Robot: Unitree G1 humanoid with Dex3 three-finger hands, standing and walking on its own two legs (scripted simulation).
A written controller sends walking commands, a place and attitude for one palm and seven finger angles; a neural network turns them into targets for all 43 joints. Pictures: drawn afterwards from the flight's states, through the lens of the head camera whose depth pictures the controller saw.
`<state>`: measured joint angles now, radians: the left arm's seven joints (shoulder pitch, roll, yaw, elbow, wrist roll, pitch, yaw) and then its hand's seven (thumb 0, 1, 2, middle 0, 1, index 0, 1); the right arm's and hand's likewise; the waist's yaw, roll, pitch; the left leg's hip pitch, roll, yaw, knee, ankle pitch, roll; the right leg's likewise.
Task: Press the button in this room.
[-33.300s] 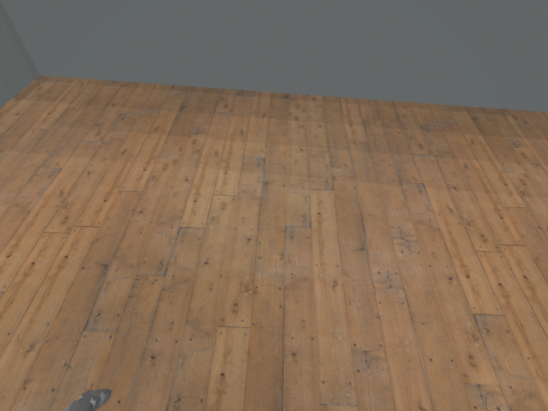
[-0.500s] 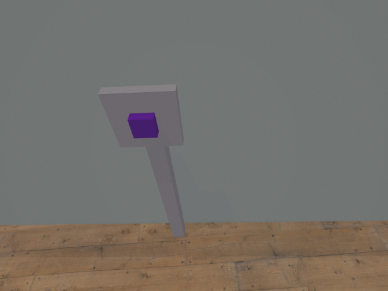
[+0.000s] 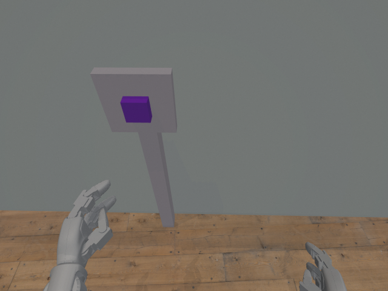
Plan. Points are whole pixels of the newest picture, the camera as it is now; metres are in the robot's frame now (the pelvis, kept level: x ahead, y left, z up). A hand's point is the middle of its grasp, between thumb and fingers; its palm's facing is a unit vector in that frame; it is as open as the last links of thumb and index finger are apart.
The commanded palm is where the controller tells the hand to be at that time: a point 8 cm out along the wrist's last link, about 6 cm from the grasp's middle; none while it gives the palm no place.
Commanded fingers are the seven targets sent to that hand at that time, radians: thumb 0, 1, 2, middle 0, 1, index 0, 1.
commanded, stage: raise the hand and make a fist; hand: left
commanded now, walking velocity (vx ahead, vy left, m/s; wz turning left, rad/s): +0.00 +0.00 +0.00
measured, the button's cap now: (137, 108) +0.54 +0.17 +0.09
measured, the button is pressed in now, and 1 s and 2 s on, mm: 0 0 0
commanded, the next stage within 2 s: aim a knuckle at the button in 1.74 s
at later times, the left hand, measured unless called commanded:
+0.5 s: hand (95, 254) +0.20 +0.20 +0.01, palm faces -0.11 -0.99 -0.04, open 3.3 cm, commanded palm +0.15 +0.27 +0.02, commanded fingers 0.00 0.90 0.90 -1.27 -1.47 -1.27 -1.47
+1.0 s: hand (68, 233) +0.22 +0.24 +0.06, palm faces +0.04 -1.00 -0.08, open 3.1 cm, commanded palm +0.18 +0.29 +0.06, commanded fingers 0.00 0.90 0.90 -1.30 -1.50 -1.30 -1.50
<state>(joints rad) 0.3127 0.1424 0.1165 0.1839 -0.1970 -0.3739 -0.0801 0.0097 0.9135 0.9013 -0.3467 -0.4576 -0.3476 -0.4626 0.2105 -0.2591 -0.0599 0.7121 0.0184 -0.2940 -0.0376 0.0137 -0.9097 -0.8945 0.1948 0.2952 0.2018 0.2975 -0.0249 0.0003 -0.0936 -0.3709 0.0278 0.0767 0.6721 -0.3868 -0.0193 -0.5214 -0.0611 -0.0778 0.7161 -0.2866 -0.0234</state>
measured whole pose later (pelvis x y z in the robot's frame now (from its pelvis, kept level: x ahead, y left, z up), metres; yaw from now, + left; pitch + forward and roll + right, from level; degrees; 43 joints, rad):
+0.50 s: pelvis -0.03 +0.03 -0.05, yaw +2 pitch +10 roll -2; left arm 0.33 0.24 0.13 -0.04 -0.24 -0.25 -0.32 0.01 0.90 0.90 -1.01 -1.18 -1.01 -1.19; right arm 0.27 -0.16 0.07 0.54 0.03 -0.20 -0.03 0.02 -0.90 -0.89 0.20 0.30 0.21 0.30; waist -0.02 0.03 -0.09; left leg -0.71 0.03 0.02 1.07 -0.53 0.01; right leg -0.79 -0.07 -0.11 0.98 -0.36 0.00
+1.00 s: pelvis +0.01 +0.04 -0.02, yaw +2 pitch +8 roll -2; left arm 0.39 0.26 0.19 -0.16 -0.25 -0.22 -0.24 0.02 0.90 0.90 -1.30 -1.50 -1.30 -1.50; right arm 0.25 -0.23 0.03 0.49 0.03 -0.26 -0.04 0.01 -0.91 -0.89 0.20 0.30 0.20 0.30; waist 0.01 0.02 -0.11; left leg -0.55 0.03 0.01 0.93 -0.53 0.02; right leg -0.62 -0.07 -0.11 0.85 -0.36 0.02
